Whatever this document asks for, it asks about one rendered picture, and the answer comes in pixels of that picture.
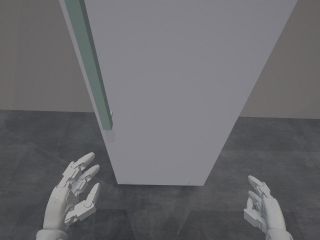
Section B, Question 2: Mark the robot right forearm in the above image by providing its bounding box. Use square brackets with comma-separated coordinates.
[265, 228, 293, 240]

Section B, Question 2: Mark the left robot hand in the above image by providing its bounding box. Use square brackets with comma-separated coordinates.
[43, 152, 101, 233]

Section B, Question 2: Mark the handle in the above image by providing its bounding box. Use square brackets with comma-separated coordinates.
[64, 0, 113, 131]

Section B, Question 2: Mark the robot left forearm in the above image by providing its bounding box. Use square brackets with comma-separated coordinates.
[36, 228, 68, 240]

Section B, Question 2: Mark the right robot hand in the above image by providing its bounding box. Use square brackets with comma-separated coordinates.
[244, 175, 287, 234]

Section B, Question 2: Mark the fridge door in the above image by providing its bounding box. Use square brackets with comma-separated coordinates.
[59, 0, 298, 186]

